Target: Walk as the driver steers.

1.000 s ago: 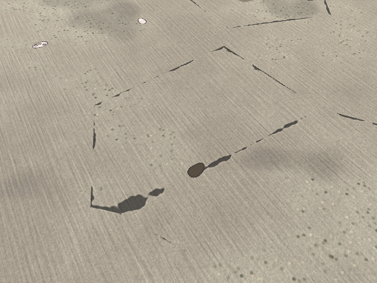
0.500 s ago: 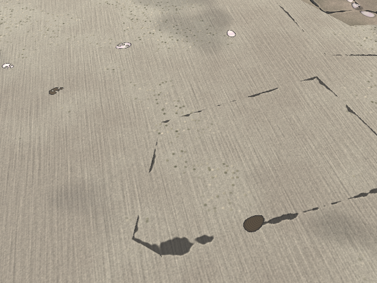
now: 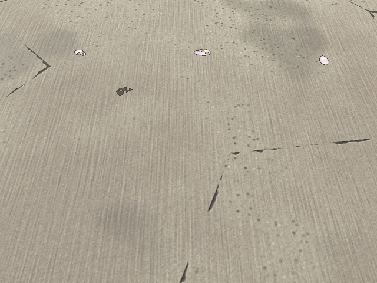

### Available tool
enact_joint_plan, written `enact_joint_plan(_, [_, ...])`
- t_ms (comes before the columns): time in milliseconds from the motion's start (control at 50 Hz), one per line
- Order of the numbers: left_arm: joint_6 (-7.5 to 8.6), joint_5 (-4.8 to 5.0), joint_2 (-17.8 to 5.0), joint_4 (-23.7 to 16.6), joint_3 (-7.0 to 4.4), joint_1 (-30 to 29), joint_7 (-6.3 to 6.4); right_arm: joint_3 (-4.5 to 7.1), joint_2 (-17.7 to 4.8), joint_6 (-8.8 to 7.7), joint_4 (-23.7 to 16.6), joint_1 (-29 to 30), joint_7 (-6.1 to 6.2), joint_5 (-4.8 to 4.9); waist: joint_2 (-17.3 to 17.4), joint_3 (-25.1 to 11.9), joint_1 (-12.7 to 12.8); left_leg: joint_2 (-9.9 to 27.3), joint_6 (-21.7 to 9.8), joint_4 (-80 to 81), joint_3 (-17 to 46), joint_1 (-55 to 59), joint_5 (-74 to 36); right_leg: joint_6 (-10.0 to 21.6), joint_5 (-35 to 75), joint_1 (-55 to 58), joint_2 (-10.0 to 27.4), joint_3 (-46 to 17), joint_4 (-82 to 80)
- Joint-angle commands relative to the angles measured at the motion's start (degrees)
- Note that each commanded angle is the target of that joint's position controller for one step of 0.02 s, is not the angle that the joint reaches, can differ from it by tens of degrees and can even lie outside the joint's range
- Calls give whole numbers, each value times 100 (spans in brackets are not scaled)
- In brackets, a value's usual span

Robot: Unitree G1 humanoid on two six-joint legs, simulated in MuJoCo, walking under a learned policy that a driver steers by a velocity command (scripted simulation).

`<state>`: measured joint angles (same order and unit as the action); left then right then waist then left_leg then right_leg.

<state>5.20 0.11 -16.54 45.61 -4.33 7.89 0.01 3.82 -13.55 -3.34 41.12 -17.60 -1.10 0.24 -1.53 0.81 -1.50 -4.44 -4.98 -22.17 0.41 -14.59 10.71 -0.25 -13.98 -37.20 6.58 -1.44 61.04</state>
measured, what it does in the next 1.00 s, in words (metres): walks ahead: right foot, then left foot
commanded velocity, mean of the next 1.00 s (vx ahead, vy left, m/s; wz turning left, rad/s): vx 0.50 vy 0.00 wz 0.06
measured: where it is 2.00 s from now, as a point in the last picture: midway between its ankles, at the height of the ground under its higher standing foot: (203, 139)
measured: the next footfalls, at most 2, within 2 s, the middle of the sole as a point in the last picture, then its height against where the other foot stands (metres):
right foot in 0.30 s outside the picture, level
left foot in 0.84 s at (156, 231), level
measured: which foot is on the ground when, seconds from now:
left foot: down 0.00-0.32, up 0.34-0.82, down 0.84-1.00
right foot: up 0.00-0.28, down 0.30-0.86, up 0.88-1.00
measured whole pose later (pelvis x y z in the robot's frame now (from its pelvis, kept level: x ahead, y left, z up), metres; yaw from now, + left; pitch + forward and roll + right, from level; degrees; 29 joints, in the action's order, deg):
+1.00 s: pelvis +0.56 +0.02 -0.01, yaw +1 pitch +2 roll +0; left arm 4.5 1.3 -17.2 50.2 -2.8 15.3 -0.5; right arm 3.2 -14.7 -4.7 43.3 -11.5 -1.5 -0.2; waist -1.7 1.5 0.3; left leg -2.2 -3.3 -25.5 -3.0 -18.7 8.7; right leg 1.8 -20.9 -25.4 3.0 -1.3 65.9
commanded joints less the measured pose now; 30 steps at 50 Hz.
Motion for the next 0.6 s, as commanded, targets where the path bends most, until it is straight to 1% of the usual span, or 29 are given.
enact_joint_plan(20, [-14, -41, -267, -336, -44, -156, -5, 237, -888, -157, -296, 95, 90, 47, 340, -334, 130, 1501, -972, 1045, 1119, 649, -2221, -92, 945, -343, 96, -118, -935])
enact_joint_plan(80, [23, 0, -176, -436, 13, -658, -77, 241, -922, -150, -129, -84, 132, 63, 492, -134, -58, 1303, -751, 1122, 744, 613, -1854, -71, 1988, -52, -114, -9, -2128])
enact_joint_plan(120, [42, 44, -167, -514, 39, -990, -128, 250, -956, -155, -1, -266, 130, 77, 551, 45, -207, 1337, -717, 1200, 739, 604, -1361, -34, 2345, 142, -245, 72, -2591])
enact_joint_plan(160, [69, 73, -210, -611, 47, -1250, -177, 254, -954, -150, 137, -441, 132, 86, 560, 221, -316, 1491, -733, 1159, 850, 902, -1207, 57, 2267, 33, -289, 55, -2873])
enact_joint_plan(200, [121, 73, -273, -710, 41, -1416, -232, 276, -987, -111, 265, -565, 151, 92, 567, 305, -332, 1686, -711, 941, 955, 1406, -1470, 206, 1884, -196, -327, 46, -3102])
enact_joint_plan(240, [162, 66, -352, -722, 22, -1318, -280, 303, -1046, -55, 343, -578, 187, 97, 638, 225, -230, 1792, -606, 656, 989, 1780, -2027, 363, 1435, -44, -396, 90, -3274])
enact_joint_plan(260, [177, 59, -430, -675, -11, -1111, -285, 314, -1094, -32, 346, -513, 199, 95, 712, 79, -106, 1759, -535, 398, 948, 1859, -2755, 448, 1199, 330, -521, 202, -3312])
enact_joint_plan(280, [184, 43, -543, -564, -74, -690, -270, 317, -1136, -7, 333, -406, 204, 99, 763, -216, 142, 1625, -445, -100, 826, 1845, -3773, 564, 1123, 1033, -721, 402, -3402])
enact_joint_plan(300, [180, 7, -771, -324, -183, 138, -233, 263, -1048, 12, 303, -326, 202, 78, 683, -784, 529, 1337, -294, -1041, 613, 1526, -4237, 753, 1366, 2300, -727, 423, -3325])
enact_joint_plan(320, [164, -59, -1107, -150, -259, 1219, -188, 150, -829, 15, 183, -306, 208, -26, 154, -1631, 926, 972, -84, -2726, 395, 351, -2677, 1150, 1653, 4106, 269, -711, -3110])
enact_joint_plan(340, [146, -27, -1410, 33, -330, 1645, -222, -22, -230, -87, 181, -1196, 142, 35, -1465, -2415, 545, -54, 349, -4848, 393, -1975, 1694, 2140, 464, 6158, 1570, -3450, -3614])
enact_joint_plan(360, [115, 117, -893, 52, -195, 1678, -215, 56, -727, -170, 249, -831, 119, 113, -1021, -2258, 825, 118, 304, -5436, 990, -2725, 2240, 1981, -708, 6115, 1481, -4045, -4193])
enact_joint_plan(380, [94, 116, -702, -37, -123, 1189, -179, 125, -995, -221, 36, -180, 99, 205, -659, -1323, 813, 431, 265, -5456, 825, -3096, 1733, 1696, -810, 5320, 1304, -3208, -4364])
enact_joint_plan(400, [65, 45, -621, -129, -76, 747, -157, 104, -966, -237, -63, 194, 125, 166, -138, -813, 631, 742, 252, -5141, 592, -2914, 1199, 1525, -358, 4404, 1107, -2594, -4499])
enact_joint_plan(420, [60, -14, -506, -154, -33, 508, -159, 125, -927, -230, -103, 363, 142, 63, -6, -456, 472, 909, 282, -4783, 513, -2706, 918, 1501, 194, 3676, 942, -2214, -4667])
enact_joint_plan(440, [81, -79, -423, -160, 7, 415, -159, 142, -862, -192, -98, 246, 143, 29, -135, -394, 271, 1057, 285, -4562, 536, -2351, 740, 1461, 594, 3254, 789, -1940, -4801])
enact_joint_plan(460, [98, -71, -389, -143, 17, 384, -173, 134, -765, -145, -54, 93, 147, 37, -222, -385, 165, 1101, 304, -4382, 511, -2152, 680, 1464, 806, 3044, 684, -1729, -4930])
enact_joint_plan(480, [118, -43, -434, -113, 7, 398, -170, 117, -671, -104, -25, 11, 157, 40, -244, -361, 108, 1139, 345, -4191, 451, -2090, 651, 1492, 980, 2896, 644, -1528, -5047])
enact_joint_plan(500, [133, -17, -503, -69, -8, 432, -155, 103, -613, -71, -46, 66, 167, 28, -253, -279, 83, 1183, 406, -3979, 399, -2143, 553, 1518, 1166, 2771, 633, -1338, -5156])
enact_joint_plan(540, [123, -2, -662, 10, -50, 542, -96, 73, -557, -52, -163, 432, 183, -6, -181, -131, 134, 1244, 535, -3430, 326, -2371, 26, 1519, 1485, 2702, 594, -1031, -5314])
enact_joint_plan(600, [69, 44, -730, 103, -60, 732, -44, 25, -459, -87, -249, 940, 151, -3, -149, -32, 298, 1181, 578, -2353, 210, -2328, -1004, 1301, 1721, 2772, 360, -536, -5358])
